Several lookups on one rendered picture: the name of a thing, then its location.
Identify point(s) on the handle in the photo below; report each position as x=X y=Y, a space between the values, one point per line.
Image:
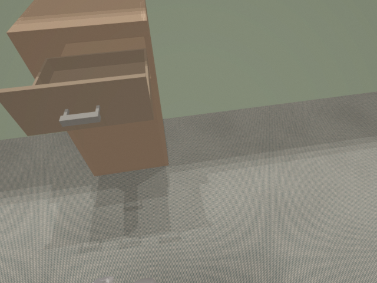
x=82 y=118

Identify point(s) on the cabinet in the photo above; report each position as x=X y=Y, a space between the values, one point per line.
x=57 y=28

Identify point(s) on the drawer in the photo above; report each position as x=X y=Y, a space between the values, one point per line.
x=118 y=81

